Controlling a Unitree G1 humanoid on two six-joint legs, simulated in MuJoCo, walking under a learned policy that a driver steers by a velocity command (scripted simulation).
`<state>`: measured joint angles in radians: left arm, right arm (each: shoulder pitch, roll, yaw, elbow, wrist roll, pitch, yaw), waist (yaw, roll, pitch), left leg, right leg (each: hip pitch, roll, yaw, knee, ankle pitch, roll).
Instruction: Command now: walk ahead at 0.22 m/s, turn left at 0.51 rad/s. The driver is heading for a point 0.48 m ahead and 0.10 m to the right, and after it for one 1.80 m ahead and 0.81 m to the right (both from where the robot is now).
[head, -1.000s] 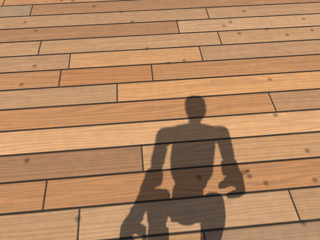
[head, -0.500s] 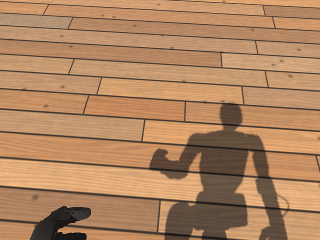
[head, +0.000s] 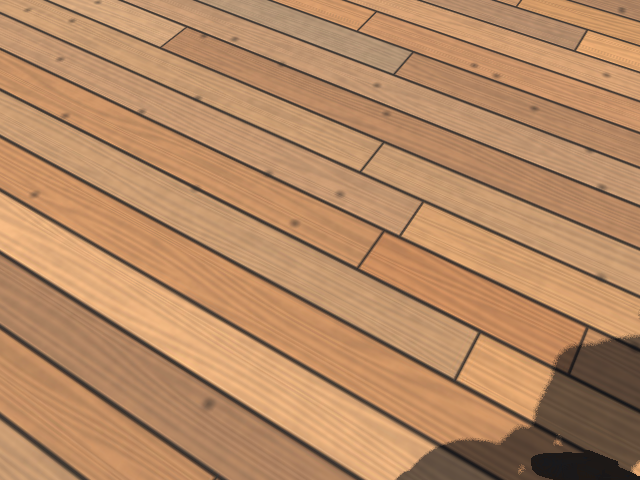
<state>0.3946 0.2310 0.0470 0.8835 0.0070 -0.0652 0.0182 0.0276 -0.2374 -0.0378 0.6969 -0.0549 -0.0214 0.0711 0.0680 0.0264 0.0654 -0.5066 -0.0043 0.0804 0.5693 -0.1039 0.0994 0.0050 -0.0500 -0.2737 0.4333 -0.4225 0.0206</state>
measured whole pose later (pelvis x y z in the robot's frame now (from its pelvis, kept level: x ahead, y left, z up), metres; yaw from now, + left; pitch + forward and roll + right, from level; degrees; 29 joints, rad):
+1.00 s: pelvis +0.27 -0.01 -0.01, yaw -14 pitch +3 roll +0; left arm 0.52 0.25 0.08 0.93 0.01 -0.05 0.00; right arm 0.00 -0.25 -0.02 0.71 -0.03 -0.07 0.02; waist 0.10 0.01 0.03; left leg -0.47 -0.02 0.01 0.51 -0.11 0.02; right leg 0.03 0.07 0.22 0.46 -0.48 -0.05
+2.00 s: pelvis +0.43 -0.04 +0.01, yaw -42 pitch +0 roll -1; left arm 0.20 0.27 0.06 0.74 0.02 0.05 -0.01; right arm 0.25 -0.23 -0.02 0.74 -0.03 0.02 -0.03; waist 0.00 -0.04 0.03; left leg -0.23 -0.01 0.01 0.47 -0.25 0.04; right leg -0.39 0.13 0.12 0.75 -0.39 -0.02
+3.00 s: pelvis +0.42 -0.04 +0.02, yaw -42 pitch -2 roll +0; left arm 0.25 0.19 -0.01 1.14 0.01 0.00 0.04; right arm 0.25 -0.18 0.00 1.12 -0.01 0.01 -0.03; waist -0.01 0.00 0.03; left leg -0.17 -0.01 0.00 0.39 -0.19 0.01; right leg -0.11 0.05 0.06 0.37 -0.23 -0.03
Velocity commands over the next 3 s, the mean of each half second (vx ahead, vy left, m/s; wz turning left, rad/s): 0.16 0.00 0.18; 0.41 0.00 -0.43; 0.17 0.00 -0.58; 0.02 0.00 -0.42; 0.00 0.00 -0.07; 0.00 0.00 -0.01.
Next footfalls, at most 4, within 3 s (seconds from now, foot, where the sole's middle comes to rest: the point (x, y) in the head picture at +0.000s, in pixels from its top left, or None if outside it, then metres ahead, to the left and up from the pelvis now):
0.02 left None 0.16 0.07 -0.76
0.58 right None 0.10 -0.10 -0.76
1.00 left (320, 473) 0.44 0.07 -0.76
1.46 right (442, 479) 0.45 -0.18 -0.76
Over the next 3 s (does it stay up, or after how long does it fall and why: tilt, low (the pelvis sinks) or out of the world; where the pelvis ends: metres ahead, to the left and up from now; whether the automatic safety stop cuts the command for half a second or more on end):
stays up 0.42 -0.04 0.02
